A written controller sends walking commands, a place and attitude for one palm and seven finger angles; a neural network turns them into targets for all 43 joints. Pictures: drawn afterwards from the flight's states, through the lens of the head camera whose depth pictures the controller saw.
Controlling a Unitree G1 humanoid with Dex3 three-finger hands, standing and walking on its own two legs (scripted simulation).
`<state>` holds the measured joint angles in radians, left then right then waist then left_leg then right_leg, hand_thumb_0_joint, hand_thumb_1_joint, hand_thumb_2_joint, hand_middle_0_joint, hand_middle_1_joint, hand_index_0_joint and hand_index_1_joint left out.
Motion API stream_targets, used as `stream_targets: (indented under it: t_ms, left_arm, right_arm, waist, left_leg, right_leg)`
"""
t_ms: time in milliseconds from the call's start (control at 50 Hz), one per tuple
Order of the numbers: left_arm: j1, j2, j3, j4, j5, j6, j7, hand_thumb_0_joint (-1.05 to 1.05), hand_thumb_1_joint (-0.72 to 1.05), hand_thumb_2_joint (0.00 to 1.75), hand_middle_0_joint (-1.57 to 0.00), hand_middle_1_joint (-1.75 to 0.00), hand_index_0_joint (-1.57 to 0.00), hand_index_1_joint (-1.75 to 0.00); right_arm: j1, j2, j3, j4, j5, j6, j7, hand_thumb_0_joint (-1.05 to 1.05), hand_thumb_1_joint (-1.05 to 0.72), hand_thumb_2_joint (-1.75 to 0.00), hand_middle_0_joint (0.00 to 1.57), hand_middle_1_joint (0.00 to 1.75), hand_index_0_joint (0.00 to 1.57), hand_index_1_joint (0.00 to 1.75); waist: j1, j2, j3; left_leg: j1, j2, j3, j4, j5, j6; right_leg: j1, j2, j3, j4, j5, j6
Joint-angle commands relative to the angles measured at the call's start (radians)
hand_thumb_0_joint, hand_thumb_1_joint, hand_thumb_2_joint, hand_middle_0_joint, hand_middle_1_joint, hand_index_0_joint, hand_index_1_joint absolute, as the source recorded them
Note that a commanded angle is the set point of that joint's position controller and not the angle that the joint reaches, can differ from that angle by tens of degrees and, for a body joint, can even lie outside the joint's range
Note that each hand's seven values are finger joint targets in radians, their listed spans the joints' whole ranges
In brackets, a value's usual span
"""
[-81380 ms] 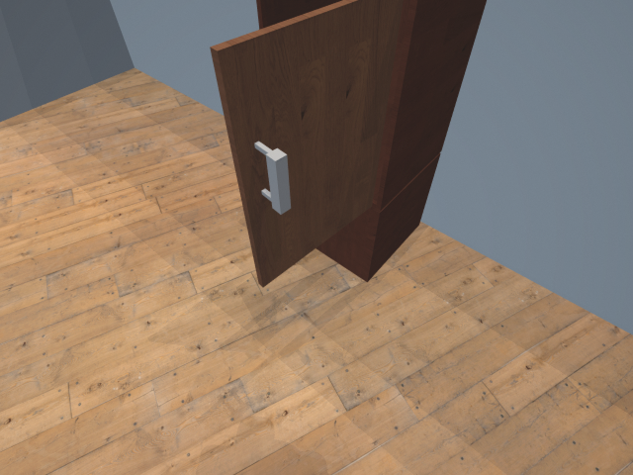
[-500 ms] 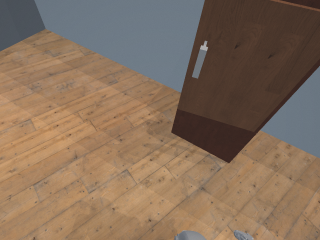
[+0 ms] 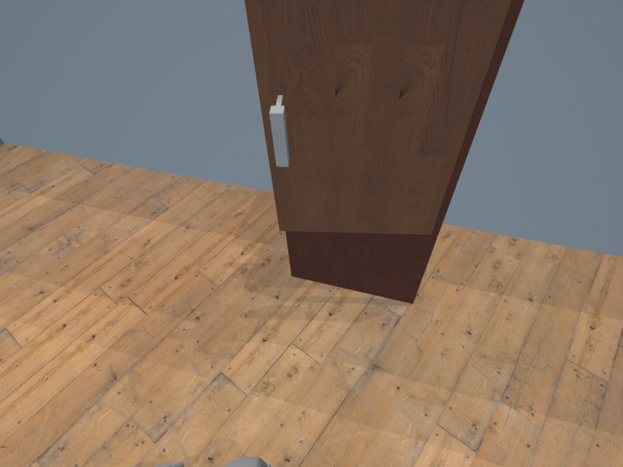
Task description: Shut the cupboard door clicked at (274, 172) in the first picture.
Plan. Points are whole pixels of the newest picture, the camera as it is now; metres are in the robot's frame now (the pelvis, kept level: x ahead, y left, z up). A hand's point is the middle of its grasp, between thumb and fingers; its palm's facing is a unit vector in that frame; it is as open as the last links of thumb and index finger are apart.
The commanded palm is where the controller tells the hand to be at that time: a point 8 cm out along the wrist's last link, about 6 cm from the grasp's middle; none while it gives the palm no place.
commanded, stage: take the last steps up to it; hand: left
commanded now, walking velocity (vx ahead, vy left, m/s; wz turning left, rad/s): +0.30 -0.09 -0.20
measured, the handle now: (281, 131) +0.72 +0.08 +0.01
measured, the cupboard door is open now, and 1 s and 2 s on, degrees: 13 13 13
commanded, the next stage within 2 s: come to a stop and stand still in 0.70 s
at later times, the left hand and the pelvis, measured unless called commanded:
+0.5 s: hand (209, 440) +0.19 +0.17 -0.17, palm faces -0.13 -0.98 -0.17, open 7.4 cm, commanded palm none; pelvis +0.11 -0.01 +0.01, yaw -8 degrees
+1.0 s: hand (284, 365) +0.31 +0.06 -0.18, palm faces -0.06 -0.98 -0.19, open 7.3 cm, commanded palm none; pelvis +0.26 -0.10 +0.00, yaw -7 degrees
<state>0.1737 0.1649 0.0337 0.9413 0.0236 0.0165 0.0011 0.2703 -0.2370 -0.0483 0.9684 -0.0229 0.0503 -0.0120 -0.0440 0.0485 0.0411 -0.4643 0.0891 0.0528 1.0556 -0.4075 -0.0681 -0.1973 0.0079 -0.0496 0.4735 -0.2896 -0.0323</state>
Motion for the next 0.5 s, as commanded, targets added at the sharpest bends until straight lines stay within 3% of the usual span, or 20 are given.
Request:
stream_targets:
  t_ms: [0, 60, 100, 120, 140, 160, 180, 200, 220, 260, 300, 340, 420, 480]
  left_arm:
    - [0.075, 0.201, 0.058, -0.024, 0.007, -0.033, 0.006, 0.0, 0.9, 0.9, -0.2, -0.3, -0.2, -0.3]
    - [0.066, 0.21, 0.064, -0.016, 0.006, -0.031, -0.002, 0.0, 0.9, 0.9, -0.2, -0.3, -0.2, -0.3]
    - [0.036, 0.183, 0.06, -0.009, -0.004, -0.028, -0.007, 0.0, 0.9, 0.9, -0.2, -0.3, -0.2, -0.3]
    - [0.038, 0.133, 0.05, -0.02, -0.01, -0.024, -0.013, 0.0, 0.9, 0.9, -0.2, -0.3, -0.2, -0.3]
    - [0.042, 0.07, 0.036, -0.045, -0.015, -0.023, -0.022, 0.0, 0.9, 0.9, -0.2, -0.3, -0.2, -0.3]
    - [-0.037, 0.115, 0.041, -0.077, 0.003, -0.021, -0.025, 0.0, 0.9, 0.9, -0.2, -0.3, -0.2, -0.3]
    - [-0.04, 0.138, 0.053, -0.069, 0.015, -0.015, -0.031, 0.0, 0.9, 0.9, -0.2, -0.3, -0.2, -0.3]
    - [-0.031, 0.139, 0.056, -0.054, 0.017, -0.015, -0.039, 0.0, 0.9, 0.9, -0.2, -0.3, -0.2, -0.3]
    - [-0.016, 0.134, 0.061, -0.037, 0.018, -0.014, -0.045, 0.0, 0.9, 0.9, -0.2, -0.3, -0.2, -0.3]
    - [0.035, 0.108, 0.058, -0.012, 0.011, -0.006, -0.05, 0.0, 0.9, 0.9, -0.2, -0.3, -0.2, -0.3]
    - [0.054, 0.086, 0.051, 0.005, 0.007, -0.006, -0.051, 0.0, 0.9, 0.9, -0.2, -0.3, -0.2, -0.3]
    - [0.052, 0.071, 0.047, 0.008, 0.006, -0.002, -0.048, 0.0, 0.9, 0.9, -0.2, -0.3, -0.2, -0.3]
    - [-0.042, 0.059, 0.031, -0.014, 0.003, -0.008, -0.048, 0.0, 0.9, 0.9, -0.2, -0.3, -0.2, -0.3]
    - [-0.067, 0.06, 0.028, -0.011, -0.003, -0.016, -0.046, 0.0, 0.9, 0.9, -0.2, -0.3, -0.2, -0.3]
  right_arm:
    - [-0.063, -0.052, -0.014, -0.093, -0.009, -0.041, 0.01, 0.0, -0.9, -0.9, 0.2, 0.3, 0.2, 0.3]
    - [-0.025, -0.037, -0.01, -0.084, -0.007, -0.06, 0.006, 0.0, -0.9, -0.9, 0.2, 0.3, 0.2, 0.3]
    - [0.096, -0.042, -0.01, -0.04, -0.007, -0.076, -0.002, 0.0, -0.9, -0.9, 0.2, 0.3, 0.2, 0.3]
    - [0.176, -0.102, -0.02, -0.014, -0.012, -0.087, -0.011, 0.0, -0.9, -0.9, 0.2, 0.3, 0.2, 0.3]
    - [0.27, -0.21, -0.044, 0.004, -0.029, -0.09, -0.018, 0.0, -0.9, -0.9, 0.2, 0.3, 0.2, 0.3]
    - [0.292, -0.231, -0.045, 0.001, -0.025, -0.082, -0.027, 0.0, -0.9, -0.9, 0.2, 0.3, 0.2, 0.3]
    - [0.232, -0.192, -0.032, -0.014, -0.022, -0.081, -0.028, 0.0, -0.9, -0.9, 0.2, 0.3, 0.2, 0.3]
    - [0.188, -0.157, -0.019, -0.029, -0.019, -0.088, -0.03, 0.0, -0.9, -0.9, 0.2, 0.3, 0.2, 0.3]
    - [0.14, -0.134, -0.011, -0.036, -0.018, -0.09, -0.031, 0.0, -0.9, -0.9, 0.2, 0.3, 0.2, 0.3]
    - [0.111, -0.103, 0.0, -0.035, -0.015, -0.101, -0.033, 0.0, -0.9, -0.9, 0.2, 0.3, 0.2, 0.3]
    - [0.144, -0.084, 0.003, -0.02, -0.009, -0.111, -0.034, 0.0, -0.9, -0.9, 0.2, 0.3, 0.2, 0.3]
    - [0.168, -0.081, 0.001, 0.003, -0.007, -0.112, -0.032, 0.0, -0.9, -0.9, 0.2, 0.3, 0.2, 0.3]
    - [0.207, -0.076, -0.007, 0.039, -0.013, -0.107, -0.025, 0.0, -0.9, -0.9, 0.2, 0.3, 0.2, 0.3]
    - [0.198, -0.087, -0.017, 0.055, -0.017, -0.097, -0.02, 0.0, -0.9, -0.9, 0.2, 0.3, 0.2, 0.3]
  waist:
    - [0.063, -0.184, -0.03]
    - [0.048, -0.189, -0.012]
    - [-0.015, -0.128, -0.026]
    - [-0.047, 0.046, -0.033]
    - [-0.079, 0.326, -0.038]
    - [-0.098, 0.232, 0.019]
    - [-0.057, 0.146, 0.065]
    - [-0.035, 0.144, 0.083]
    - [-0.013, 0.125, 0.118]
    - [0.022, 0.093, 0.112]
    - [0.022, 0.063, 0.064]
    - [0.024, 0.089, 0.049]
    - [0.003, 0.104, 0.083]
    - [-0.004, 0.125, 0.094]
  left_leg:
    - [-0.061, -0.002, 0.015, -0.189, -0.011, 0.007]
    - [0.082, -0.03, 0.045, -0.392, 0.006, 0.023]
    - [0.338, -0.048, 0.064, -0.594, 0.144, 0.026]
    - [0.487, 0.048, -0.08, -0.697, 0.052, 0.056]
    - [0.563, 0.32, -0.441, -0.831, -0.142, 0.143]
    - [0.464, 0.425, -0.55, -0.907, -0.214, 0.21]
    - [0.382, 0.386, -0.48, -0.921, -0.203, 0.202]
    - [0.324, 0.353, -0.444, -0.924, -0.168, 0.193]
    - [0.269, 0.319, -0.354, -0.927, -0.118, 0.173]
    - [0.275, 0.262, -0.191, -0.913, 0.042, 0.158]
    - [0.351, 0.22, -0.093, -0.885, 0.216, 0.153]
    - [0.39, 0.21, -0.029, -0.869, 0.314, 0.16]
    - [0.421, 0.222, 0.024, -0.851, 0.417, 0.184]
    - [0.391, 0.232, 0.043, -0.819, 0.411, 0.184]
  right_leg:
    - [0.09, -0.239, 0.255, -0.214, 0.064, -0.185]
    - [0.017, -0.222, 0.269, -0.19, 0.003, -0.179]
    - [-0.142, -0.157, 0.226, -0.095, -0.103, -0.126]
    - [-0.289, -0.078, 0.164, 0.059, -0.157, -0.079]
    - [-0.473, 0.044, 0.013, 0.358, -0.257, -0.018]
    - [-0.513, 0.009, 0.071, 0.539, -0.277, -0.021]
    - [-0.513, -0.036, 0.11, 0.617, -0.2, -0.019]
    - [-0.506, -0.051, 0.099, 0.676, -0.138, -0.013]
    - [-0.487, -0.064, 0.102, 0.702, -0.083, -0.005]
    - [-0.467, -0.067, 0.091, 0.695, 0.002, 0.014]
    - [-0.467, -0.06, 0.069, 0.674, 0.067, 0.024]
    - [-0.489, -0.071, 0.057, 0.639, 0.105, 0.035]
    - [-0.477, -0.1, 0.013, 0.42, 0.126, 0.037]
    - [-0.355, -0.087, -0.028, 0.25, 0.096, 0.02]
